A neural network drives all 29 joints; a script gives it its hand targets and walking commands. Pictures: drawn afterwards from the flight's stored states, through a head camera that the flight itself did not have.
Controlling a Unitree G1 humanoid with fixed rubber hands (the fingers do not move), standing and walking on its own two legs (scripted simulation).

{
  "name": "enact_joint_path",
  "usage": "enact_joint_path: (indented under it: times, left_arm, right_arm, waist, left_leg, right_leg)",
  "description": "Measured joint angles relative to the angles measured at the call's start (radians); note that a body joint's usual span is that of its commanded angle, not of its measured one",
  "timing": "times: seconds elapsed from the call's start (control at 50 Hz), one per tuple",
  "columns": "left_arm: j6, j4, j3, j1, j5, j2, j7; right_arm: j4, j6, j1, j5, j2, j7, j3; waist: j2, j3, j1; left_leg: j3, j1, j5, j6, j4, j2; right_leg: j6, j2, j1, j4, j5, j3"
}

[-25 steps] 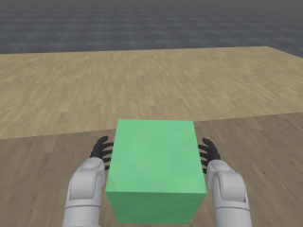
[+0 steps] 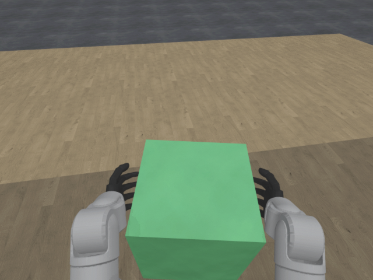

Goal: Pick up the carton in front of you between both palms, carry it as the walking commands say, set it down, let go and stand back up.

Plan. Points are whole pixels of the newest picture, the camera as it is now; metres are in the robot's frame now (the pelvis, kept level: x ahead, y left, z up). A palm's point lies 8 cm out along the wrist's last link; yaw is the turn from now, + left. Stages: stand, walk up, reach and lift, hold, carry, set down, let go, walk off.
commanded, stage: carry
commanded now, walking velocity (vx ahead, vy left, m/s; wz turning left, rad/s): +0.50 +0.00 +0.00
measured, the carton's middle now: (192, 214) +0.29 +0.00 +0.02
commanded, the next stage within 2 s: none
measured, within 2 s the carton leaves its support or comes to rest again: neither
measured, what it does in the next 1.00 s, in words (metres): walks ahead: right foot, then left foot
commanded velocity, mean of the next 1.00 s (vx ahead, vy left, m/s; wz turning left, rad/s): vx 0.50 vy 0.00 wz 0.00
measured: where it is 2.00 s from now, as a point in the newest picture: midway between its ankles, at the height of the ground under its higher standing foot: (186, 141)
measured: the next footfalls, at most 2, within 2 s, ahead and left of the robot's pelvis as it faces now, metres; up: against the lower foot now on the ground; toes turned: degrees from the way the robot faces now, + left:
right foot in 0.24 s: +0.35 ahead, -0.10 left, +0.00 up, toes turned -10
left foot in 0.72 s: +0.67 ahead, +0.11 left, +0.00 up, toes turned +14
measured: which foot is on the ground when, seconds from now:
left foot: down 0.00-0.28, up 0.30-0.70, down 0.72-1.00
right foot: up 0.00-0.22, down 0.24-0.72, up 0.74-1.00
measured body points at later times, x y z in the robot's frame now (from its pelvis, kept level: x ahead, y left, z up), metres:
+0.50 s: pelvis +0.33 -0.03 +0.01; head +0.35 -0.04 +0.46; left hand +0.59 +0.15 +0.07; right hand +0.62 -0.15 +0.06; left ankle +0.35 +0.11 -0.68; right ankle +0.32 -0.10 -0.74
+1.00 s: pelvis +0.67 +0.04 +0.01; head +0.70 +0.05 +0.46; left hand +0.96 +0.19 +0.08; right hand +0.95 -0.12 +0.09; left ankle +0.63 +0.10 -0.74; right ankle +0.72 -0.11 -0.68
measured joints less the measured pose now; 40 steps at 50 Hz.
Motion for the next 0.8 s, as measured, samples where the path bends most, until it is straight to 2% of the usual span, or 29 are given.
enact_joint_path:
  times: [0.1, 0.18, 0.22, 0.24, 0.26, 0.28, 0.3, 0.32, 0.34, 0.38, 0.48, 0.62, 0.68, 0.72, 0.74, 0.76, 0.8]
  left_arm:
    - [-0.023, 0.004, -0.024, 0.000, 0.015, 0.001, -0.012]
    - [-0.037, -0.016, -0.034, 0.022, 0.024, 0.004, -0.015]
    - [-0.041, -0.015, -0.039, 0.028, 0.025, 0.005, -0.016]
    - [-0.042, -0.009, -0.042, 0.027, 0.025, 0.004, -0.017]
    - [-0.052, 0.011, -0.048, 0.026, 0.027, 0.004, -0.017]
    - [-0.061, 0.034, -0.051, 0.021, 0.029, 0.004, -0.017]
    - [-0.066, 0.054, -0.051, 0.018, 0.030, 0.003, -0.018]
    - [-0.068, 0.068, -0.051, 0.019, 0.029, 0.003, -0.018]
    - [-0.070, 0.073, -0.050, 0.025, 0.028, 0.004, -0.017]
    - [-0.074, 0.067, -0.049, 0.044, 0.022, 0.006, -0.016]
    - [-0.098, 0.029, -0.044, 0.080, 0.010, 0.009, -0.015]
    - [-0.086, -0.034, -0.055, 0.076, -0.001, 0.009, -0.016]
    - [-0.063, -0.055, -0.058, 0.057, 0.004, 0.008, -0.016]
    - [-0.045, -0.065, -0.052, 0.042, 0.010, 0.007, -0.016]
    - [-0.039, -0.061, -0.041, 0.032, 0.012, 0.009, -0.016]
    - [-0.033, -0.051, -0.028, 0.024, 0.013, 0.010, -0.016]
    - [-0.020, -0.032, -0.009, 0.014, 0.017, 0.008, -0.016]
  right_arm:
    - [-0.019, -0.012, 0.008, 0.007, -0.001, 0.000, -0.014]
    - [-0.018, -0.029, 0.014, 0.013, -0.002, 0.003, -0.008]
    - [-0.019, -0.032, 0.020, 0.012, -0.003, 0.004, -0.006]
    - [-0.020, -0.033, 0.026, 0.010, -0.004, 0.005, -0.007]
    - [-0.012, -0.037, 0.027, 0.009, -0.006, 0.007, -0.014]
    - [0.001, -0.041, 0.028, 0.008, -0.005, 0.009, -0.024]
    - [0.013, -0.044, 0.030, 0.005, -0.004, 0.010, -0.028]
    - [0.022, -0.046, 0.034, 0.003, -0.005, 0.010, -0.027]
    - [0.028, -0.046, 0.039, 0.000, -0.006, 0.011, -0.023]
    - [0.033, -0.050, 0.047, -0.003, -0.007, 0.011, -0.010]
    - [0.019, -0.080, 0.068, -0.008, -0.008, 0.013, 0.023]
    - [-0.069, -0.071, 0.090, -0.001, -0.010, 0.006, 0.033]
    - [-0.096, -0.047, 0.076, 0.005, -0.009, 0.004, 0.022]
    - [-0.094, -0.030, 0.051, 0.008, -0.007, 0.004, 0.013]
    - [-0.074, -0.033, 0.036, 0.008, -0.005, 0.004, 0.014]
    - [-0.048, -0.033, 0.019, 0.006, -0.003, 0.004, 0.014]
    - [-0.006, -0.027, -0.006, 0.004, 0.000, 0.003, 0.010]
  waist:
    - [0.013, 0.016, -0.031]
    - [0.006, 0.029, -0.033]
    - [0.011, 0.037, -0.028]
    - [0.008, 0.040, -0.026]
    - [0.026, 0.046, -0.014]
    - [0.034, 0.052, -0.001]
    - [0.031, 0.061, 0.008]
    - [0.024, 0.071, 0.014]
    - [0.016, 0.079, 0.020]
    - [0.005, 0.090, 0.030]
    - [-0.016, 0.083, 0.044]
    - [-0.011, 0.045, 0.024]
    - [-0.017, 0.033, 0.019]
    - [-0.026, 0.029, 0.016]
    - [-0.050, 0.031, 0.007]
    - [-0.061, 0.035, -0.003]
    - [-0.049, 0.054, -0.013]
  left_leg:
    - [-0.023, 0.162, -0.020, -0.018, -0.140, 0.009]
    - [-0.029, 0.285, -0.093, -0.052, -0.171, 0.019]
    - [-0.031, 0.329, -0.160, -0.071, -0.119, 0.037]
    - [-0.029, 0.330, -0.203, -0.077, -0.041, 0.048]
    - [-0.033, 0.299, -0.209, -0.075, 0.086, 0.079]
    - [-0.067, 0.234, -0.186, -0.070, 0.263, 0.091]
    - [-0.115, 0.151, -0.173, -0.065, 0.446, 0.081]
    - [-0.147, 0.069, -0.155, -0.056, 0.596, 0.066]
    - [-0.162, -0.005, -0.129, -0.047, 0.695, 0.056]
    - [-0.161, -0.128, -0.065, -0.035, 0.749, 0.054]
    - [-0.127, -0.300, 0.024, -0.042, 0.530, 0.069]
    - [-0.058, -0.337, 0.186, -0.046, 0.179, 0.073]
    - [-0.016, -0.299, 0.217, -0.030, 0.099, 0.056]
    - [0.020, -0.238, 0.204, -0.016, 0.048, 0.034]
    - [0.033, -0.233, 0.203, 0.009, 0.084, 0.018]
    - [0.043, -0.235, 0.169, 0.028, 0.129, 0.013]
    - [0.049, -0.208, 0.111, 0.044, 0.141, 0.018]
  right_leg:
    - [0.006, 0.002, -0.112, -0.246, 0.165, -0.031]
    - [-0.009, 0.019, -0.106, -0.475, 0.297, -0.092]
    - [-0.023, 0.041, -0.058, -0.552, 0.337, -0.136]
    - [-0.033, 0.049, -0.017, -0.582, 0.338, -0.154]
    - [-0.067, 0.061, -0.006, -0.549, 0.336, -0.167]
    - [-0.094, 0.065, -0.005, -0.504, 0.298, -0.176]
    - [-0.109, 0.062, 0.007, -0.485, 0.261, -0.179]
    - [-0.116, 0.060, 0.030, -0.492, 0.236, -0.181]
    - [-0.106, 0.058, 0.058, -0.518, 0.231, -0.180]
    - [-0.098, 0.058, 0.119, -0.585, 0.228, -0.176]
    - [-0.080, 0.051, 0.265, -0.721, 0.208, -0.149]
    - [-0.027, 0.048, 0.467, -0.795, 0.098, -0.131]
    - [0.006, 0.041, 0.547, -0.778, 0.016, -0.122]
    - [0.027, 0.019, 0.569, -0.681, -0.073, -0.113]
    - [0.030, -0.016, 0.544, -0.570, -0.117, -0.108]
    - [0.027, -0.034, 0.482, -0.406, -0.099, -0.078]
    - [0.015, -0.010, 0.315, -0.070, -0.063, 0.008]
